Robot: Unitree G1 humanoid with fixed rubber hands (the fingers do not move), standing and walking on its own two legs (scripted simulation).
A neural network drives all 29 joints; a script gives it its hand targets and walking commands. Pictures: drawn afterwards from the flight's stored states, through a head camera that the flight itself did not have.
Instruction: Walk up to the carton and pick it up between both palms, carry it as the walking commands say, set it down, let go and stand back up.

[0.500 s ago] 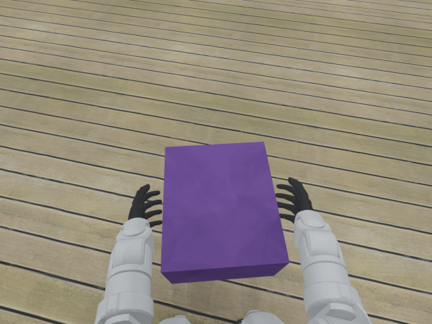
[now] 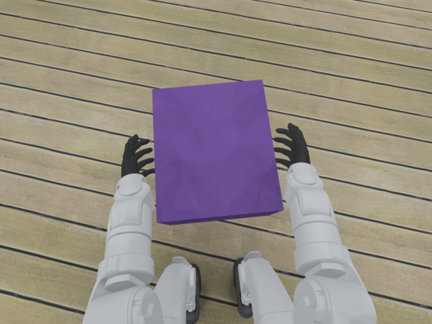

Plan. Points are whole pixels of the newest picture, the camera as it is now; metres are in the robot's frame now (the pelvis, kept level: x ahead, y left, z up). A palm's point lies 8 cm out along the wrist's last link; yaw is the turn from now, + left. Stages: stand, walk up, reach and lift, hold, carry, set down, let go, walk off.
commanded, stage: set down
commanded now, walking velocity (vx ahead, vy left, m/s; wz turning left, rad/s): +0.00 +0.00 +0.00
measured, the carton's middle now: (214, 156) +0.44 +0.00 -0.13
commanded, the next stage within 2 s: none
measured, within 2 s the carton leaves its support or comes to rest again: neither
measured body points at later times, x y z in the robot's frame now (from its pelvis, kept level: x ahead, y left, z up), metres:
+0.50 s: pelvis -0.02 -0.02 -0.09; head +0.17 -0.01 +0.32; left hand +0.40 +0.17 -0.15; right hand +0.42 -0.15 -0.14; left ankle +0.06 +0.10 -0.66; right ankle +0.08 -0.11 -0.66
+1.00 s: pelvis -0.03 -0.01 -0.16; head +0.20 +0.00 +0.22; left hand +0.43 +0.17 -0.23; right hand +0.45 -0.15 -0.22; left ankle +0.06 +0.10 -0.66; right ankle +0.08 -0.11 -0.66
